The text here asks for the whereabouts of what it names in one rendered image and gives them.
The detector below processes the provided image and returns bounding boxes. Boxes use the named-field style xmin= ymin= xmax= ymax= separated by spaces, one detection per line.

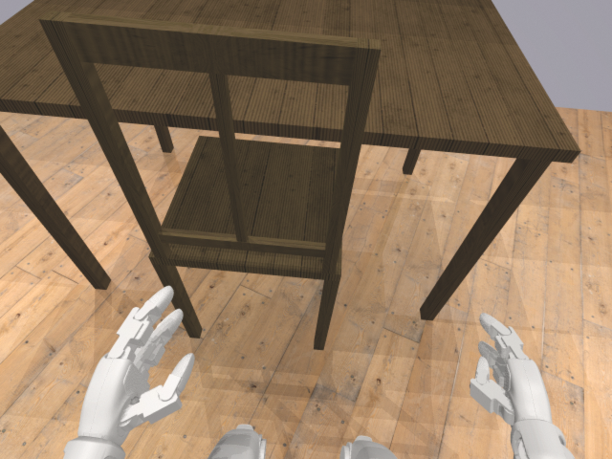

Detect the robot right thigh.
xmin=339 ymin=440 xmax=398 ymax=459

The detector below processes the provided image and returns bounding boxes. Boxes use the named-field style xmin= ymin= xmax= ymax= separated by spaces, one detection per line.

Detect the robot thigh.
xmin=339 ymin=440 xmax=398 ymax=459
xmin=208 ymin=428 xmax=267 ymax=459

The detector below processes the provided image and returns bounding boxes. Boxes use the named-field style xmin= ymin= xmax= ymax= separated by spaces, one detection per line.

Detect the robot right forearm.
xmin=511 ymin=419 xmax=575 ymax=459

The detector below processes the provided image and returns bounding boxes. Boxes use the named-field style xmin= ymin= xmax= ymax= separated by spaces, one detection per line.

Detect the robot left hand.
xmin=77 ymin=286 xmax=195 ymax=446

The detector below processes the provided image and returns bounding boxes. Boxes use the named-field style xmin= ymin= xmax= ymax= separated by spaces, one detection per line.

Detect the chair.
xmin=38 ymin=11 xmax=382 ymax=350

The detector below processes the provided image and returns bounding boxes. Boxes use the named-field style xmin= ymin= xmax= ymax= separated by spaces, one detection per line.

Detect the robot left forearm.
xmin=63 ymin=437 xmax=126 ymax=459

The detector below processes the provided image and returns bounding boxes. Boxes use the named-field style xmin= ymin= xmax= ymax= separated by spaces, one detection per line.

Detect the robot left thigh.
xmin=208 ymin=428 xmax=267 ymax=459

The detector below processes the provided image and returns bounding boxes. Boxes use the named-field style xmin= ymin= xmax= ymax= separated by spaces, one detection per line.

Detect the robot right hand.
xmin=470 ymin=313 xmax=553 ymax=427

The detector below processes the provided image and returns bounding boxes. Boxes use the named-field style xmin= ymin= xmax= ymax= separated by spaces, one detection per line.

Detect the table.
xmin=0 ymin=0 xmax=581 ymax=320

